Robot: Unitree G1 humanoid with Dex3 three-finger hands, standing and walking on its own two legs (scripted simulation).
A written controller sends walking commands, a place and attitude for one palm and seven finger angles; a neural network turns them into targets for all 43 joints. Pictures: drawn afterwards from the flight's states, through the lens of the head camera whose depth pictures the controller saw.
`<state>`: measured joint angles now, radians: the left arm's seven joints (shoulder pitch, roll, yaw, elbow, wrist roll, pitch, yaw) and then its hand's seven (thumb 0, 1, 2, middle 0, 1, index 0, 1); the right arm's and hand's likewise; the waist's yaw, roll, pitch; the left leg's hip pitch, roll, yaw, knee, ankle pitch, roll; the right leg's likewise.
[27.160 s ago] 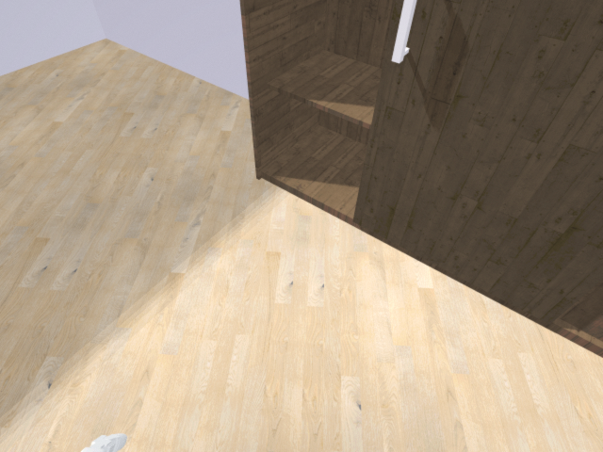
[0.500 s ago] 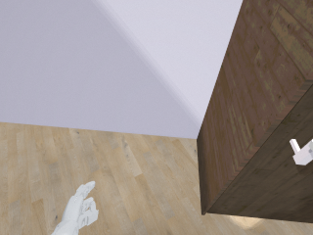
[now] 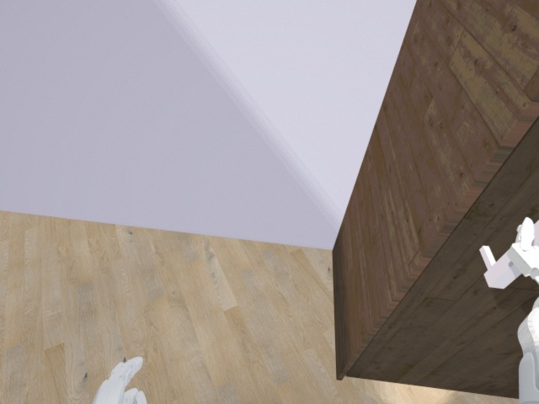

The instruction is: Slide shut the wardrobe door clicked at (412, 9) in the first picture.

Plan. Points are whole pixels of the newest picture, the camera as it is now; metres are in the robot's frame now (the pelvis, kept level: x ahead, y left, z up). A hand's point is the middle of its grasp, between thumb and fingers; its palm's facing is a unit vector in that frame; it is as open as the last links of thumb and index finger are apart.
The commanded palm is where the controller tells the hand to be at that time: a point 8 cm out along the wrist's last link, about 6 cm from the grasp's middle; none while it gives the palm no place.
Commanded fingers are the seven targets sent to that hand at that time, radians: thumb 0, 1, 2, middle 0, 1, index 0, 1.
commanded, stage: stop walking and hold the door there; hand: right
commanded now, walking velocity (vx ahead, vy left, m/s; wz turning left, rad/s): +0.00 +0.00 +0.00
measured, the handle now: (536, 220) +0.34 -0.34 +0.16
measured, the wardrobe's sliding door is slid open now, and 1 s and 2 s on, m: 0.00 0.00 0.00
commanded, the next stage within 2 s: loosen the grip on the handle in 1.82 s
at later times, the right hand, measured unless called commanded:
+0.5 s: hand (520, 247) +0.30 -0.31 +0.15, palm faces +0.59 +0.79 -0.19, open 7.1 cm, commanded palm +0.25 -0.31 +0.15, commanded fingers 0.00 -0.90 -0.90 0.45 1.40 0.45 1.40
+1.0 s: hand (524, 250) +0.30 -0.31 +0.15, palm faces +0.49 +0.85 -0.18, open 7.0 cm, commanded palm +0.25 -0.31 +0.15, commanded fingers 0.00 -0.90 -0.90 0.45 1.40 0.45 1.40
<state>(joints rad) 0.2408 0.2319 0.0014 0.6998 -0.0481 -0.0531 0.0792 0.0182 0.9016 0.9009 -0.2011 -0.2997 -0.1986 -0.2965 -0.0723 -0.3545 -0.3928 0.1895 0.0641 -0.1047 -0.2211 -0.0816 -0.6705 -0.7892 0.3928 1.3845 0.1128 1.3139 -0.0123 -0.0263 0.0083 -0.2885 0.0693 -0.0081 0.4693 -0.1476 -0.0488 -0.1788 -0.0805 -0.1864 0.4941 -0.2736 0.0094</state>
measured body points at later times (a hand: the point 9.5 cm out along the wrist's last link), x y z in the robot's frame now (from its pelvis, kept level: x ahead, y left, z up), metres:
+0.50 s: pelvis +0.02 -0.01 +0.00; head +0.02 +0.00 +0.45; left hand +0.19 +0.22 -0.09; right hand +0.27 -0.34 +0.16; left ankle +0.07 +0.15 -0.74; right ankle +0.00 -0.12 -0.74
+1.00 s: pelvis -0.03 -0.05 -0.01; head +0.00 -0.04 +0.44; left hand +0.15 +0.18 -0.11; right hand +0.27 -0.35 +0.16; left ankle +0.00 +0.09 -0.71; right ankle +0.00 -0.12 -0.74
